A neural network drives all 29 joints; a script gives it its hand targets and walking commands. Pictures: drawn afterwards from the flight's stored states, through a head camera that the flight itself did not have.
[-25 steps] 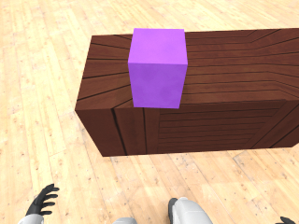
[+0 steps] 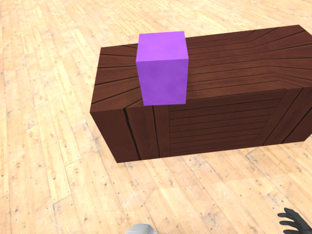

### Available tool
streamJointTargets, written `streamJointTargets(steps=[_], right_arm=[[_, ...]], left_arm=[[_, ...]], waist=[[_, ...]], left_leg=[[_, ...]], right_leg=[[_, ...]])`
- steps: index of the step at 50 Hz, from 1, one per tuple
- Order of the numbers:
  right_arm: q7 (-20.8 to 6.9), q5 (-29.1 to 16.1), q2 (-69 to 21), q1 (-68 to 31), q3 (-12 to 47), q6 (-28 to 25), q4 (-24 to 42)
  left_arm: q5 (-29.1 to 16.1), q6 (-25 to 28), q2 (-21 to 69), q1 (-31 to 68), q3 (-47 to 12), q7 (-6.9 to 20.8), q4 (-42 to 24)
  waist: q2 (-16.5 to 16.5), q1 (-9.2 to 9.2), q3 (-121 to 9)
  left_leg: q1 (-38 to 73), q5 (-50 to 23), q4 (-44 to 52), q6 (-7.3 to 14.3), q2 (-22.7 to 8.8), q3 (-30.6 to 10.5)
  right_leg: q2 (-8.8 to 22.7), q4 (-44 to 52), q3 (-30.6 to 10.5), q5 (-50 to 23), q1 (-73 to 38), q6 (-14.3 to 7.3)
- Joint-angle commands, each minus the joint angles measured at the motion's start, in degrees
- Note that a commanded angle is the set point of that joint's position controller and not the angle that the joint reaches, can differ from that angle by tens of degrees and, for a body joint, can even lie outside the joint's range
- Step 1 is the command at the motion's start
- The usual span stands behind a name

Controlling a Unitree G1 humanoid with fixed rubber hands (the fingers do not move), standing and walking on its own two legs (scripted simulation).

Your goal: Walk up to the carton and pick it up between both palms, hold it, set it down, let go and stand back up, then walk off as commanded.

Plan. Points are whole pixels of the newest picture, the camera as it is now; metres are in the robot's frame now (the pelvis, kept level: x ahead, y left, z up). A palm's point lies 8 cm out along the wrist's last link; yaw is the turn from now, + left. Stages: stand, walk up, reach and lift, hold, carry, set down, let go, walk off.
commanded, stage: walk off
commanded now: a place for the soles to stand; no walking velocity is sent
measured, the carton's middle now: (163, 69) +0.78 +0.01 -0.08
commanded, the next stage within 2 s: stand in 0.68 s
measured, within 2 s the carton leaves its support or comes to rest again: neither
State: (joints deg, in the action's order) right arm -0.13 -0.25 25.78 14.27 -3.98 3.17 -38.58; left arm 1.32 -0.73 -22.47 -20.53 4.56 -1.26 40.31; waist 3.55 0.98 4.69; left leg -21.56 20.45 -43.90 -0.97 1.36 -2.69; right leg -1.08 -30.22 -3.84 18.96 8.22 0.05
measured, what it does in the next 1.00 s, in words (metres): steps on the spot: left foot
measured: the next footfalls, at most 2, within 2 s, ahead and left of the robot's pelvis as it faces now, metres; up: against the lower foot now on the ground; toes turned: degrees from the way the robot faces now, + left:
left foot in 0.12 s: +0.04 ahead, +0.14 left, +0.00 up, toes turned -1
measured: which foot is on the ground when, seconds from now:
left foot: up 0.00-0.10, down 0.12-1.00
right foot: down 0.00-1.00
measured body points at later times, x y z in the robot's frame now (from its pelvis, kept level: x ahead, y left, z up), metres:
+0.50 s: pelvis -0.03 +0.01 +0.00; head -0.02 +0.03 +0.45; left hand +0.09 +0.34 -0.09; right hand +0.13 -0.31 -0.06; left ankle +0.00 +0.15 -0.73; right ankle -0.02 -0.14 -0.73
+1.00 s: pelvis -0.02 +0.01 +0.01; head -0.02 +0.00 +0.46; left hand +0.10 +0.34 -0.08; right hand +0.10 -0.31 -0.10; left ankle +0.00 +0.15 -0.73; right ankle -0.02 -0.14 -0.73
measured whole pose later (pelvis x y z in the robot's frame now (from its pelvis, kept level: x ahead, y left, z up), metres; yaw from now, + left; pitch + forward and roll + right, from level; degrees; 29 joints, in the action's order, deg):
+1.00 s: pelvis -0.02 +0.01 +0.01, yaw +2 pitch -3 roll +0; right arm -0.2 -0.7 24.1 7.8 -1.4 -0.4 -53.0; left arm -0.8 1.1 -23.8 -7.0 1.4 0.4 52.6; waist 1.3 -0.6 3.9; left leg -9.3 11.2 -23.8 -1.4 -0.3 -3.3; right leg 1.3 -23.1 -3.3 13.3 6.6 2.3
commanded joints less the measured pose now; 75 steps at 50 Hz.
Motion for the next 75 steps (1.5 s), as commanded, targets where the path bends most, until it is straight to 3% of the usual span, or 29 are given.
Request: streamJointTargets(steps=[1, 3, 4, 5, 7, 8, 10, 13, 14, 15, 17, 20, 23, 26, 27, 29, 32, 33, 34, 35, 37, 39, 43, 46, 49, 54, 60, 66, 75], right_arm=[[0.2, -0.3, 7.1, -0.1, -1.6, -2.5, 3.3], [0.2, -0.1, 6.5, 0.5, -1.5, -3.7, 2.7], [0.6, -0.2, 7.3, 1.4, -1.5, -4.3, 2.2], [1.0, 0.1, 8.2, 2.3, -1.7, -4.8, 1.5], [1.1, 0.9, 12.7, 0.4, -2.6, -5.7, 2.5], [0.6, 0.5, 11.8, 0.8, -2.2, -5.6, 2.0], [0.2, 0.4, 10.1, -1.4, -2.0, -5.7, 2.6], [0.2, 0.2, 9.2, -3.0, -2.0, -5.2, 1.6], [0.1, 0.2, 9.6, -2.8, -2.1, -5.1, 1.4], [0.1, 0.5, 9.6, -3.4, -1.9, -5.1, 1.3], [0.0, 0.5, 9.2, -4.6, -1.7, -5.2, 1.5], [-0.1, 0.4, 9.0, -6.9, -1.8, -5.1, 1.4], [0.1, 0.2, 8.5, -7.2, -1.5, -5.0, 0.6], [0.3, 0.0, 9.3, -6.8, -1.6, -5.3, -0.2], [0.2, 0.0, 8.6, -7.4, -1.5, -5.2, -0.3], [0.4, 0.0, 9.0, -7.7, -1.4, -5.4, -1.5], [0.6, 0.1, 8.5, -8.1, -0.9, -5.1, -2.1], [0.6, 0.0, 8.6, -8.5, -1.2, -5.0, -2.5], [0.5, 0.0, 8.5, -8.6, -1.2, -4.9, -3.0], [0.6, -0.2, 8.7, -9.5, -0.7, -4.7, -3.5], [0.3, -0.7, 7.6, -8.4, -0.2, -4.5, -5.1], [0.5, -0.5, 8.8, -8.3, -0.5, -4.1, -6.8], [0.4, -0.5, 7.4, -8.6, 0.2, -4.4, -9.2], [0.2, -0.2, 7.6, -9.6, 0.6, -4.5, -10.4], [0.5, -0.4, 8.5, -10.8, 0.5, -4.6, -11.7], [0.4, -0.6, 8.2, -9.5, 0.5, -4.8, -14.2], [0.9, -0.5, 8.8, -9.8, 0.6, -4.5, -15.8], [0.9, -0.4, 8.8, -9.7, 0.0, -4.3, -17.3], [0.9, -0.5, 6.9, -9.1, 0.3, -4.3, -18.3]], left_arm=[[0.1, 1.5, -11.2, 8.1, 2.7, -0.1, -7.8], [-0.2, 1.2, -10.9, 6.9, 2.8, 0.4, -7.4], [-0.4, 0.8, -10.7, 6.7, 2.5, 0.7, -6.6], [-0.8, 0.7, -10.1, 6.1, 2.3, 0.9, -6.5], [-1.8, 0.7, -7.4, 3.3, 2.0, 1.2, -7.1], [-1.5, 0.5, -8.5, 4.3, 3.0, 0.9, -7.3], [-1.4, 1.3, -10.8, 6.1, 2.8, 0.9, -6.9], [-1.7, 1.2, -12.2, 7.5, 2.5, 1.3, -5.3], [-1.5, 1.1, -11.4, 7.8, 2.4, 1.4, -4.7], [-1.7, 1.0, -11.0, 8.1, 2.5, 1.4, -4.5], [-1.6, 1.1, -10.5, 8.6, 2.5, 1.2, -3.8], [-1.7, 1.6, -10.1, 9.4, 2.4, 1.5, -3.1], [-1.9, 2.1, -10.3, 10.7, 2.1, 1.9, -2.1], [-1.9, 2.2, -10.6, 10.0, 2.2, 1.8, -1.0], [-1.8, 2.2, -10.1, 10.1, 2.2, 1.9, -1.2], [-2.1, 2.3, -9.8, 10.1, 1.6, 1.8, -0.1], [-2.1, 2.5, -9.9, 10.8, 1.8, 1.8, 0.2], [-2.1, 2.4, -10.4, 11.1, 1.7, 1.8, 0.1], [-2.2, 2.3, -10.4, 12.0, 1.8, 2.0, 0.3], [-1.9, 2.5, -11.3, 11.8, 0.5, 1.9, 2.0], [-1.8, 2.8, -11.0, 13.1, 0.3, 2.0, 3.2], [-2.0, 2.8, -11.5, 13.5, -0.2, 1.6, 4.1], [-1.8, 2.7, -11.5, 14.6, -0.5, 1.4, 7.0], [-2.5, 2.5, -11.7, 14.0, -0.8, 1.3, 9.4], [-2.1, 2.4, -11.1, 15.4, -1.2, 1.1, 10.6], [-2.1, 2.3, -11.5, 16.7, -1.7, 0.6, 12.9], [-2.2, 1.9, -11.0, 16.9, -1.8, 0.3, 14.9], [-1.9, 1.9, -12.2, 17.6, -1.9, 0.0, 16.6], [-1.6, 2.1, -11.4, 15.3, -1.9, -0.2, 17.9]], waist=[[-14.4, -0.72, 2.8], [-15.8, -0.23, -0.1], [-19.3, -0.51, -2.3], [-14.6, -1.04, -4.4], [-0.1, 0.34, -5.3], [0.7, 0.40, -4.3], [-2.7, 0.78, -4.6], [0.4, -0.24, -5.6], [-0.3, -0.27, -5.3], [2.3, -0.48, -4.8], [2.4, -0.35, -3.3], [1.8, -0.35, -0.6], [-1.7, -1.22, -0.7], [0.5, -1.39, -3.1], [-2.6, -1.07, -3.9], [-2.0, -1.13, -4.3], [-4.8, -1.17, -3.6], [-3.9, -1.38, -3.2], [-6.0, -1.37, -3.2], [-2.5, -1.88, -5.7], [-5.6, -2.11, -5.0], [-3.5, -2.01, -3.4], [-6.2, -1.83, -5.6], [-3.8, -1.02, -4.1], [-4.2, -0.27, -3.5], [-2.7, -1.62, -5.0], [-3.8, -0.55, -5.1], [-2.7, -1.80, -5.0], [-2.6, -1.55, -4.0]], left_leg=[[2.0, 5.9, 3.0, 0.0, -2.2, -2.3], [7.4, -1.7, 15.4, 1.1, -1.4, -0.9], [11.1, -6.5, 20.6, 1.7, -2.8, -1.1], [14.9, -10.2, 21.1, 2.8, -4.6, -3.6], [14.3, -15.2, 20.3, 8.8, -14.5, -18.6], [7.0, -13.7, 18.9, 10.3, -14.4, -17.1], [4.2, -18.2, 17.5, 6.8, -10.1, -10.8], [6.4, -12.8, 18.9, 4.3, -7.6, -8.6], [6.1, -9.3, 20.0, 4.7, -7.9, -9.2], [6.4, -4.8, 21.2, 5.4, -8.1, -10.1], [5.6, -3.2, 23.0, 6.0, -9.6, -11.5], [5.1, 0.1, 23.0, 5.2, -8.7, -10.2], [8.4, -3.7, 21.3, 3.6, -6.1, -7.3], [10.4, -4.1, 21.4, 4.3, -6.7, -8.6], [10.0, -5.0, 20.9, 4.0, -6.9, -7.7], [10.8, -8.3, 21.2, 4.1, -7.4, -8.0], [12.7, -12.7, 18.7, 3.3, -6.1, -6.2], [13.0, -12.1, 18.9, 3.6, -5.8, -6.2], [13.5, -10.7, 19.7, 3.5, -5.7, -6.5], [15.7, -14.4, 18.8, 2.4, -7.4, -4.8], [15.6, -16.0, 19.6, 1.7, -7.6, -5.5], [15.9, -15.9, 20.1, 1.6, -7.1, -4.6], [16.4, -16.1, 21.9, 1.4, -7.4, -4.7], [13.1, -14.2, 23.8, 1.5, -7.5, -4.7], [12.1, -16.4, 23.9, 1.5, -8.0, -4.3], [14.1, -17.6, 25.0, 1.6, -8.3, -4.6], [13.4, -16.5, 25.7, 1.1, -7.9, -4.1], [14.5, -15.3, 26.8, 1.2, -7.9, -3.9], [15.0, -15.0, 26.6, 1.7, -8.1, -4.1]], right_leg=[[11.2, 9.5, -7.7, -8.7, 5.8, -6.6], [8.7, 7.2, -5.5, -7.1, 3.0, -4.6], [7.5, 4.3, -3.7, -10.5, 2.4, -3.8], [7.6, 0.6, -3.7, -14.2, 4.2, -3.0], [2.7, -4.7, -0.8, -5.8, 8.2, 0.3], [3.2, -3.0, -1.5, -2.2, 2.1, -0.1], [5.6, 0.9, -4.3, -11.9, -3.2, -1.3], [6.4, 2.2, -4.1, -11.4, -2.3, -2.0], [5.6, 1.7, -2.8, -9.8, -1.9, -1.7], [5.2, 1.4, -3.4, -7.3, 0.0, -1.4], [4.8, 1.6, -2.3, -5.2, 1.1, -1.0], [4.9, 4.5, -3.0, -3.2, 2.5, -1.2], [6.8, 7.3, -4.8, -6.2, 4.2, -1.7], [5.5, 6.3, -3.4, -6.4, 4.1, -1.4], [6.0, 6.6, -3.1, -6.7, 2.9, -1.1], [5.8, 6.0, -2.9, -9.3, 2.6, -1.2], [7.3, 8.3, -3.5, -10.1, 4.0, -1.6], [7.1, 8.3, -3.7, -9.6, 5.1, -1.5], [6.8, 8.2, -3.8, -8.0, 5.3, -1.7], [8.1, 10.2, -3.7, -9.6, 4.3, -1.1], [7.6, 10.2, -3.0, -10.5, 3.2, -0.8], [8.2, 11.7, -4.2, -8.8, 4.5, -0.9], [7.6, 11.6, -3.1, -9.6, 1.7, -0.2], [7.6, 11.5, -2.7, -8.0, -0.1, -0.5], [7.9, 11.9, -3.3, -9.2, -0.9, -0.5], [7.8, 11.4, -2.4, -12.7, -2.4, -0.2], [7.5, 12.0, -2.2, -12.5, -3.1, -0.3], [7.2, 11.8, -1.8, -12.8, -2.1, 0.2], [7.7, 13.1, -2.0, -12.5, -0.9, -0.1]])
